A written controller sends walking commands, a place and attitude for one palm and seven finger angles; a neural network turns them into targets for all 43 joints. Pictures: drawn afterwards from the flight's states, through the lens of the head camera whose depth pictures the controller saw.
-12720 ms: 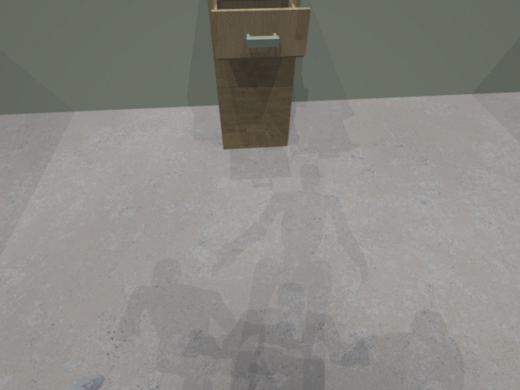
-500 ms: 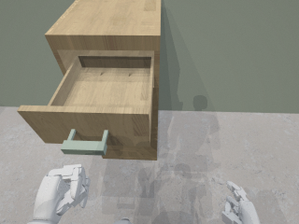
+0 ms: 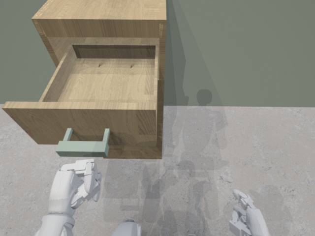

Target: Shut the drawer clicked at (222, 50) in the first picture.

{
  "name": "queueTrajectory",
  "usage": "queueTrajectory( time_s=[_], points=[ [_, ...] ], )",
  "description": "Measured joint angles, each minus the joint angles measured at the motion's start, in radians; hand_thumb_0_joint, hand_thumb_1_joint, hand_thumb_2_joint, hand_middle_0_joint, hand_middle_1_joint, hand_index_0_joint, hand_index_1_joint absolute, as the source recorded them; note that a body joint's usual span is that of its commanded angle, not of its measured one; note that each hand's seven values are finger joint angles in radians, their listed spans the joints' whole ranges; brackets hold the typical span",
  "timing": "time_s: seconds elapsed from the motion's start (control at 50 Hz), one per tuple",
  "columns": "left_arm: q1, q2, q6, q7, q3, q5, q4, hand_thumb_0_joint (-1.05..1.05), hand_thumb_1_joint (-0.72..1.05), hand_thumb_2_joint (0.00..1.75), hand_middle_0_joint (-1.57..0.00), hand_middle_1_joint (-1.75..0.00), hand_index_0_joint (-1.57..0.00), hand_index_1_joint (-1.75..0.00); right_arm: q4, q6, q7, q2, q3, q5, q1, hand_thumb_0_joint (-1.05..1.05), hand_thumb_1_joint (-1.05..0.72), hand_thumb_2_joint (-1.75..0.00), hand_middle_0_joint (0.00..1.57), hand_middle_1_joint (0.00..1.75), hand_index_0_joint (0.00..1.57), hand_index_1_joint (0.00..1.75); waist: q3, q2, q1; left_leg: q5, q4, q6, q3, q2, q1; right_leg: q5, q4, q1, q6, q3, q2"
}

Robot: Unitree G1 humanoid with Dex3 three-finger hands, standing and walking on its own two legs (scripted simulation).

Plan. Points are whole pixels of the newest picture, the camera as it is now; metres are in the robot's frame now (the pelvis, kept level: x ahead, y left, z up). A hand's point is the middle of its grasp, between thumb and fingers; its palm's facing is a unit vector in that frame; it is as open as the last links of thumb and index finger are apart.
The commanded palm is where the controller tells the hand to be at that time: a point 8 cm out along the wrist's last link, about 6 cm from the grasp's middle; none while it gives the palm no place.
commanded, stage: bring the fist close to the handle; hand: left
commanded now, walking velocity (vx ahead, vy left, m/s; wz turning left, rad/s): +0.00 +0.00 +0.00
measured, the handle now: (85, 140) +0.33 +0.19 +0.07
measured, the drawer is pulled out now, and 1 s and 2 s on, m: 0.29 0.26 0.12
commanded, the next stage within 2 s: push the drawer shut in 0.22 s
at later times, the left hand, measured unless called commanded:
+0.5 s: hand (99, 182) +0.23 +0.14 +0.07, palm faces +0.01 -1.00 -0.05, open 3.3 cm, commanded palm +0.21 +0.20 +0.07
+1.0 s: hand (100, 163) +0.27 +0.14 +0.07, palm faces -0.01 -1.00 -0.04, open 3.0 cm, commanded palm +0.27 +0.20 +0.07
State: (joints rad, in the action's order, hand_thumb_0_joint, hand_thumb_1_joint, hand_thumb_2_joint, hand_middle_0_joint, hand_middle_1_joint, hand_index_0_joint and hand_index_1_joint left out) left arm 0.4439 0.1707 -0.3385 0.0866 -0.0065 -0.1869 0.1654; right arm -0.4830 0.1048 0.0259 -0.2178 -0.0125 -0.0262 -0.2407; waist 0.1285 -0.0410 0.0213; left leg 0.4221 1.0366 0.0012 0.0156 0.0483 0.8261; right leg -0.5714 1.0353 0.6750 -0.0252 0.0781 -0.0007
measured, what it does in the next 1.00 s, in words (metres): stands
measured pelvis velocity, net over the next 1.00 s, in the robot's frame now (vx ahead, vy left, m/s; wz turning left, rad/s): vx -0.01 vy -0.01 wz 0.01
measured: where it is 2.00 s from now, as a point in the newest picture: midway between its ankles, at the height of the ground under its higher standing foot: outside the picture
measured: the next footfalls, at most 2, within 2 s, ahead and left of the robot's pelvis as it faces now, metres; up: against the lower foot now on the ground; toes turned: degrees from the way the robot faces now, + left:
none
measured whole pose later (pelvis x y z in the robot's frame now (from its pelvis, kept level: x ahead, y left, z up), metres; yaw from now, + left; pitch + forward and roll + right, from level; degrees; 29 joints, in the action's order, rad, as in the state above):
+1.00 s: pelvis -0.01 -0.01 +0.01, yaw +1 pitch +11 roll -1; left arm 0.14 0.20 -0.36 0.12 -0.06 -0.21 -0.12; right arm -0.57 0.08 0.04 -0.25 -0.01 -0.03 -0.22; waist 0.11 -0.04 0.02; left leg 0.39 0.99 -0.01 0.00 0.05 0.81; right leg -0.55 1.01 0.66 -0.04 0.09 0.00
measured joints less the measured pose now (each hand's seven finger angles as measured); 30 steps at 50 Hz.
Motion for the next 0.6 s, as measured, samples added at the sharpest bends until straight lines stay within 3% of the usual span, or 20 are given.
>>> queueTrajectory(
  time_s=[0.26,0.6],
  points=[
    [0.059,-0.007,-0.015,-0.022,0.016,0.012,0.020,0.02,0.90,0.90,-1.40,-1.60,-1.40,-1.60,0.019,-0.023,-0.003,-0.009,0.008,0.001,-0.016,0.02,-0.90,-0.90,0.20,0.29,0.20,0.30,0.007,-0.002,0.004,0.002,-0.009,-0.003,0.002,0.000,-0.010,-0.003,-0.007,-0.008,-0.002,-0.002,0.001],
    [-0.064,0.011,-0.005,0.004,-0.018,-0.007,-0.061,0.02,0.90,0.90,-1.40,-1.60,-1.40,-1.60,0.001,-0.027,0.004,-0.015,0.000,0.000,0.000,0.02,-0.90,-0.90,0.20,0.29,0.20,0.30,0.010,-0.002,0.004,0.001,-0.010,-0.013,-0.008,0.002,-0.007,-0.007,-0.003,-0.006,-0.011,0.007,0.004]
  ],
)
